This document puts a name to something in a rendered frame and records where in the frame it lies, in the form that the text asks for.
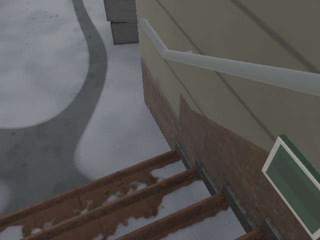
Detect stairs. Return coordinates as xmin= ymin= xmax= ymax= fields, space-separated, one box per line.
xmin=0 ymin=149 xmax=267 ymax=240

